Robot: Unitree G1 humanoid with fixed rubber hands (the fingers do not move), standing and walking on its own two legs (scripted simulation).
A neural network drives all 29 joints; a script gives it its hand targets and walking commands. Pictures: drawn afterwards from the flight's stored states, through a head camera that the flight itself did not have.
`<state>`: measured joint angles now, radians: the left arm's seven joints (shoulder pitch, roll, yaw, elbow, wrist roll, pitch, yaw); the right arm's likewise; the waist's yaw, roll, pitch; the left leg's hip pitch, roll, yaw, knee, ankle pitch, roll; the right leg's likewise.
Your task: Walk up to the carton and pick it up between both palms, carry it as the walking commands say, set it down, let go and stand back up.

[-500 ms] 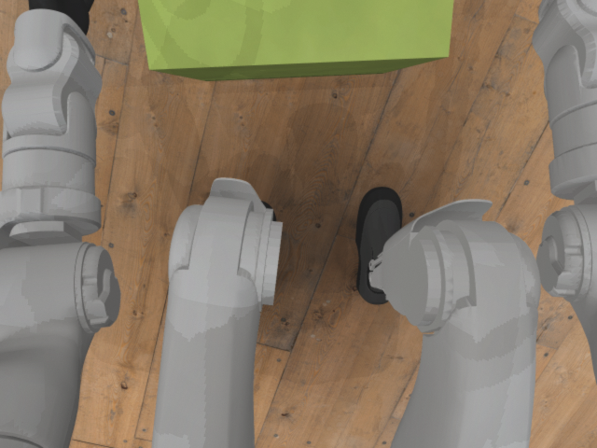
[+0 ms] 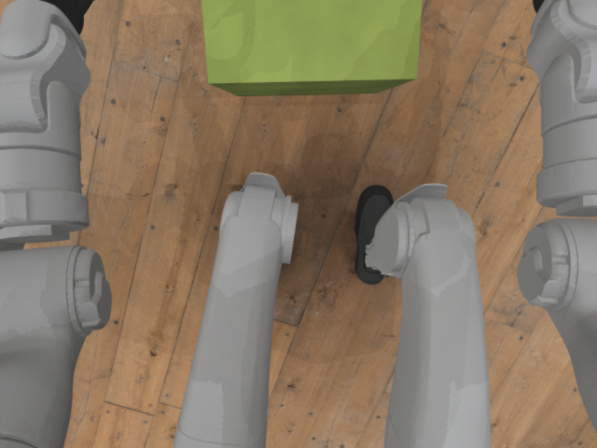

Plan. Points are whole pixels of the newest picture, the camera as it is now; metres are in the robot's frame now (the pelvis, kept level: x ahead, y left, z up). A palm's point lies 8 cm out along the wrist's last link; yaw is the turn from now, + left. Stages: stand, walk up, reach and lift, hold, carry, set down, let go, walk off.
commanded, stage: set down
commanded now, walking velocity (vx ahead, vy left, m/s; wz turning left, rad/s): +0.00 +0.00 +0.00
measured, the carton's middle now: (309, 39) +0.52 +0.05 -0.37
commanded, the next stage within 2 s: let go in 0.66 s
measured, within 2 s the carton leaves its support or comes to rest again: neither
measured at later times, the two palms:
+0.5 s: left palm out of the picture +0.49 +0.28 +0.02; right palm out of the picture +0.54 -0.17 +0.01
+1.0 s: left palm out of the picture +0.45 +0.26 +0.10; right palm out of the picture +0.48 -0.19 +0.10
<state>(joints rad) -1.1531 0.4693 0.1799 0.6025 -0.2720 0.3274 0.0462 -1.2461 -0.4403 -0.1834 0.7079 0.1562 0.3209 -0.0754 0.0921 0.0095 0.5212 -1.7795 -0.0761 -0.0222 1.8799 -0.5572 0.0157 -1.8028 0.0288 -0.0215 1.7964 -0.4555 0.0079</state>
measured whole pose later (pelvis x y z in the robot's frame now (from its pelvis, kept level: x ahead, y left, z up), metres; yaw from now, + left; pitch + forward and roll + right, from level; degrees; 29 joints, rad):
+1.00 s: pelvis +0.08 +0.00 +0.21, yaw +0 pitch +31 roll -1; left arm -0.58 0.29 0.20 0.67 -0.01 0.15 -0.11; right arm -0.64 -0.19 -0.21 0.68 -0.06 0.18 -0.06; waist 0.05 -0.01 0.02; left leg -1.17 -0.06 -0.03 0.98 -0.36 0.03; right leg -1.19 0.03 0.03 0.92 -0.28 0.01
